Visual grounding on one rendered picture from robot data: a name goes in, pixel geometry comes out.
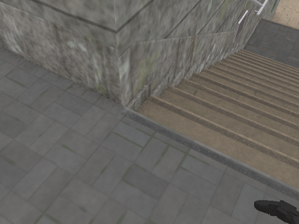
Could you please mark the right robot hand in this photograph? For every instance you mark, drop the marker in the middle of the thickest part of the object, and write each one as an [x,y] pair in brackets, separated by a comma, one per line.
[282,210]

